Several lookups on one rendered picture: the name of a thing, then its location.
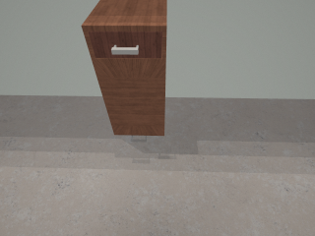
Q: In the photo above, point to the handle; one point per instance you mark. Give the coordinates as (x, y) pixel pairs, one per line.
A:
(125, 50)

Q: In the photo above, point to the cabinet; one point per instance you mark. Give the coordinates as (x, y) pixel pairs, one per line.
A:
(133, 89)

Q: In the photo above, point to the drawer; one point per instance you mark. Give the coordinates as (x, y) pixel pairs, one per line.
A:
(150, 43)

